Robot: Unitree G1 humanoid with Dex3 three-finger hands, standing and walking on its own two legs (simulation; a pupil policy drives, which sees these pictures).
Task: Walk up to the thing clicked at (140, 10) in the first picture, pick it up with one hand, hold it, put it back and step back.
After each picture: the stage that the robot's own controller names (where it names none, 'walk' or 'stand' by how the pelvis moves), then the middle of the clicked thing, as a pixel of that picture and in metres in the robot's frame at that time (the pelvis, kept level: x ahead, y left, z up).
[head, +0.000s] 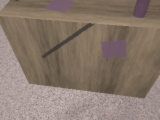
stand; (141, 5) +0.86 -0.27 +0.03
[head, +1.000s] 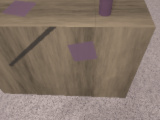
rise first; (105, 3) +0.79 -0.04 +0.06
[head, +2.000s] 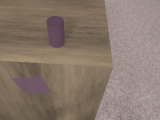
walk; (56, 32) +0.55 +0.19 +0.05
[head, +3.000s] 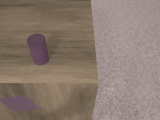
stand; (39, 50) +0.48 +0.22 +0.03
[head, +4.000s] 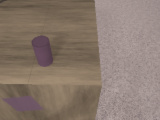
stand; (43, 51) +0.48 +0.21 +0.02
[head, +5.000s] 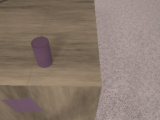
stand; (42, 52) +0.48 +0.21 +0.02
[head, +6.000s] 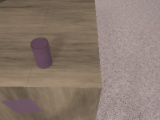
stand; (42, 53) +0.47 +0.21 +0.02
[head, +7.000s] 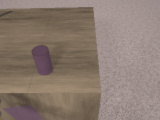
rise first; (43, 60) +0.46 +0.22 +0.02
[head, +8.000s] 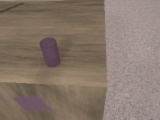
go down; (50, 52) +0.48 +0.22 +0.03
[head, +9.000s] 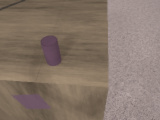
go down; (51, 51) +0.48 +0.21 +0.03
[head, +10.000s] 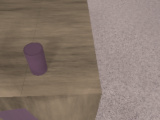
go down; (36, 59) +0.44 +0.20 +0.04
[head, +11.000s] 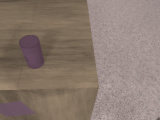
close in; (32, 52) +0.46 +0.21 +0.04
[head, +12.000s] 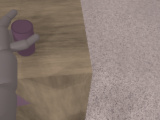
close; (24, 38) +0.48 +0.21 +0.07
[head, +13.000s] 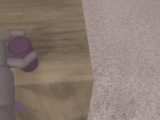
lift; (24, 55) +0.41 +0.21 +0.07
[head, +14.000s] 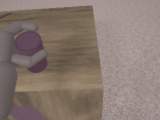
lift; (33, 53) +0.34 +0.18 +0.20
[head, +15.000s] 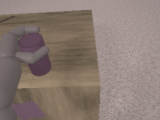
hold; (36, 55) +0.34 +0.17 +0.19
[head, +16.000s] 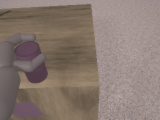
hold; (32, 63) +0.34 +0.19 +0.16
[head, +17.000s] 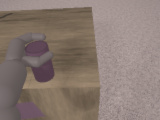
crouch; (40, 62) +0.35 +0.17 +0.15
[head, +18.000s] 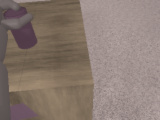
crouch; (21, 28) +0.46 +0.20 +0.19
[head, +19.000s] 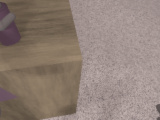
lower; (3, 25) +0.51 +0.22 +0.10
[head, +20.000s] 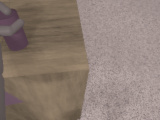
lower; (12, 30) +0.49 +0.22 +0.09
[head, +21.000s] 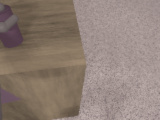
lower; (6, 27) +0.50 +0.22 +0.09
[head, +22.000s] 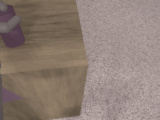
lower; (8, 27) +0.50 +0.22 +0.09
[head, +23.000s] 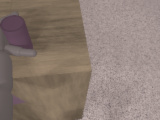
open; (18, 36) +0.46 +0.21 +0.08
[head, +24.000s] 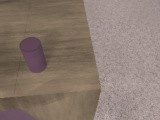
sink last; (34, 56) +0.43 +0.19 +0.06
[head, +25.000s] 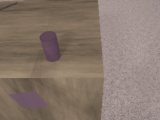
stand; (50, 47) +0.51 +0.20 +0.06
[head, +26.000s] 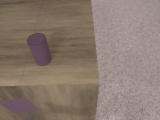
stand; (40, 50) +0.46 +0.21 +0.05
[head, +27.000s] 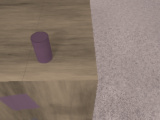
stand; (42, 48) +0.49 +0.21 +0.04
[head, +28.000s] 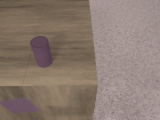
stand; (42, 52) +0.47 +0.21 +0.03
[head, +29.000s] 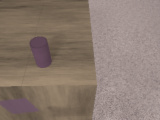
stand; (41, 52) +0.47 +0.21 +0.03
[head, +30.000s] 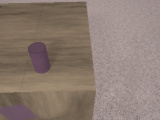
walk; (39, 58) +0.46 +0.21 +0.03
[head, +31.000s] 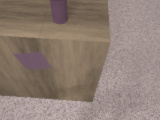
walk; (59, 8) +0.64 +0.14 +0.04
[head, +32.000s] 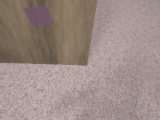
walk; out of the picture +0.98 +0.22 +0.04
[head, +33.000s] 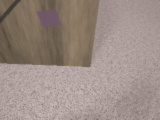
stand; out of the picture +1.13 +0.19 +0.04
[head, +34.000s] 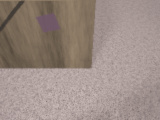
stand; out of the picture +1.15 +0.20 +0.02
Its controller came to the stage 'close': yes
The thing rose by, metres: 0.20
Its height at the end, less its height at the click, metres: +0.00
